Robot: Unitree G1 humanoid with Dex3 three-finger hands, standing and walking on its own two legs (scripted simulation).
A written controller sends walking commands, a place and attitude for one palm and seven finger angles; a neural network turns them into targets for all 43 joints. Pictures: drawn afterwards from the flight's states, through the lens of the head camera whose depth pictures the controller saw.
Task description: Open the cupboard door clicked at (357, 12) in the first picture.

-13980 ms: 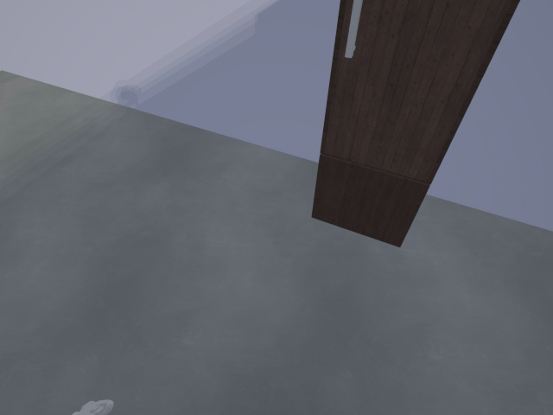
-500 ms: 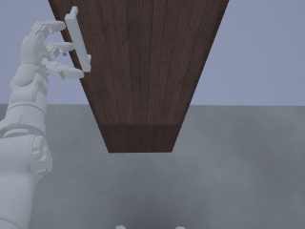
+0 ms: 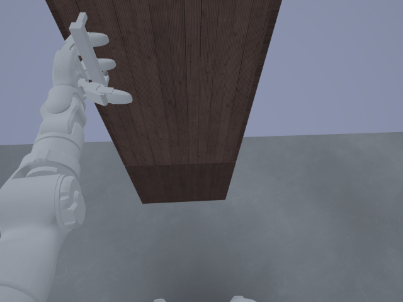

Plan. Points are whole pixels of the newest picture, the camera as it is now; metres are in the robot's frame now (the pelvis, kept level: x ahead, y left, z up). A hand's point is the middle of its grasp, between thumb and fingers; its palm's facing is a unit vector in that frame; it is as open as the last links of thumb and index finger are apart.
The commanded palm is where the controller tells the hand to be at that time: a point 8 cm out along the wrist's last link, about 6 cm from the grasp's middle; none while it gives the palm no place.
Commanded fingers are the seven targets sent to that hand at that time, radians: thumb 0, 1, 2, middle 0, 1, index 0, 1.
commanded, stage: slide the fingers in behind the handle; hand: left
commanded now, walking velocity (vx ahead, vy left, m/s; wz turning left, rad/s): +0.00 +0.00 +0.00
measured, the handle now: (93, 57) +0.56 +0.19 +0.16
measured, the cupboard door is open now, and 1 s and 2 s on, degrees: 0 0 29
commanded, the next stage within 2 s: close the thumb around the handle in 0.26 s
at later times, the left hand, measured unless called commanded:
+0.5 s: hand (104, 73) +0.51 +0.16 +0.16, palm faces +0.01 -1.00 +0.00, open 13.6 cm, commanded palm +0.49 +0.20 +0.15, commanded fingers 0.00 -0.05 0.49 -0.33 -1.25 -0.33 -1.25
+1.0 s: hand (102, 73) +0.51 +0.16 +0.16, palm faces +0.01 -1.00 +0.01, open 5.6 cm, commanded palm +0.48 +0.20 +0.15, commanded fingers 0.00 0.90 0.90 -0.40 -1.35 -0.40 -1.35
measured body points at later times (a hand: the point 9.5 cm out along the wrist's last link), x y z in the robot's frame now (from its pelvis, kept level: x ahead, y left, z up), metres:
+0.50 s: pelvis +0.01 +0.00 +0.01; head +0.08 -0.01 +0.45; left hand +0.51 +0.21 +0.16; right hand +0.00 -0.27 -0.11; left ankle +0.00 +0.11 -0.71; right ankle -0.01 -0.11 -0.71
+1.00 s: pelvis +0.01 +0.01 +0.00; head +0.07 +0.01 +0.45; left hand +0.51 +0.22 +0.16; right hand +0.02 -0.25 -0.12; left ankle +0.00 +0.11 -0.71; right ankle -0.01 -0.11 -0.71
